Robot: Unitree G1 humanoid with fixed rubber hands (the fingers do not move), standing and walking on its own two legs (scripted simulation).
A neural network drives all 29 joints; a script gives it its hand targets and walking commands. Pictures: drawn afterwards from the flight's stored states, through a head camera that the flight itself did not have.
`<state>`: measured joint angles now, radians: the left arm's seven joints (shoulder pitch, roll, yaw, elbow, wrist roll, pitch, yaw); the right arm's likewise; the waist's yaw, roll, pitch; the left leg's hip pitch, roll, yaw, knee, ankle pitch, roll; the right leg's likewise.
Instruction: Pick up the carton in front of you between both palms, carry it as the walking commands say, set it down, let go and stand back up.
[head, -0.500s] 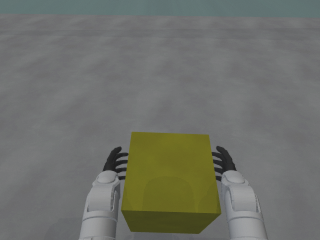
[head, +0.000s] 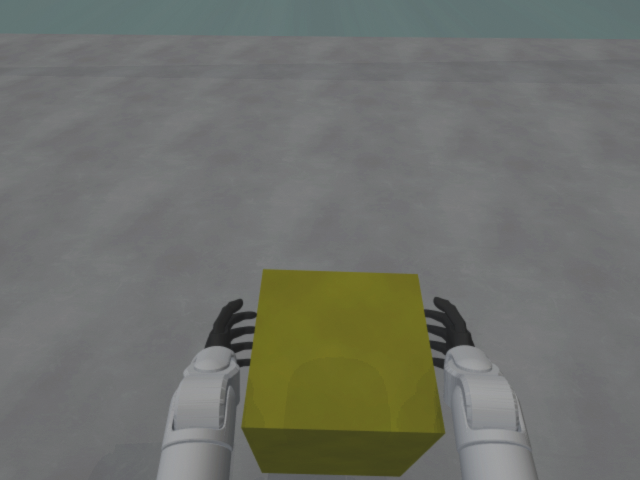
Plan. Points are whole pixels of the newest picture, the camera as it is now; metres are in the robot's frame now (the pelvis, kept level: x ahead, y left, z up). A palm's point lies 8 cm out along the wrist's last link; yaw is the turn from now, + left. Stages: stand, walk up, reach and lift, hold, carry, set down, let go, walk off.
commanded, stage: carry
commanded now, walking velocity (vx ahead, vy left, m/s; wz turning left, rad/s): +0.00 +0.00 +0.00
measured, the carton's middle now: (335, 379) +0.31 +0.00 -0.05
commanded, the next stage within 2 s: hold in 0.30 s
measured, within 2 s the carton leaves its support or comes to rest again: neither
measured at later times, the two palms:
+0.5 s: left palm (236, 361) +0.28 +0.13 +0.04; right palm (484, 375) +0.26 -0.17 +0.05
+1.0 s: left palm (250, 339) +0.34 +0.12 +0.01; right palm (470, 371) +0.29 -0.17 +0.02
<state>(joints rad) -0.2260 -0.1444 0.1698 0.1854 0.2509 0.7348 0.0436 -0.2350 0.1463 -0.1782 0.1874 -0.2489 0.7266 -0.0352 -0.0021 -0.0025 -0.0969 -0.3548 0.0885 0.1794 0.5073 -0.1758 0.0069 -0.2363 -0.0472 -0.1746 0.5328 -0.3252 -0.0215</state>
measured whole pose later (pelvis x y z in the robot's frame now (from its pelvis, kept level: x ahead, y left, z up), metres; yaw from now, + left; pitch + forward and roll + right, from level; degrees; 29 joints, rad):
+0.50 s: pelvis -0.01 +0.00 +0.01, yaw -5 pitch -6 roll +0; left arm -0.20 -0.14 0.16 0.16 0.26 0.73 0.02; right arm -0.24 0.15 -0.19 0.22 -0.26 0.69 -0.01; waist 0.00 -0.01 0.04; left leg -0.14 0.03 -0.03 0.37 -0.13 -0.03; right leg -0.05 0.02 -0.03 0.39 -0.24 -0.03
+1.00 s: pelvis -0.03 +0.04 -0.01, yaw -10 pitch -2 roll +0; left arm -0.61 -0.21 0.53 0.58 0.48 0.52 0.01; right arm -0.63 0.19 -0.58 0.61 -0.51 0.48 0.05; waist -0.01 -0.03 0.10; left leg -0.36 -0.06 -0.04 0.61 -0.21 0.02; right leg -0.32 0.02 0.11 0.65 -0.31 0.01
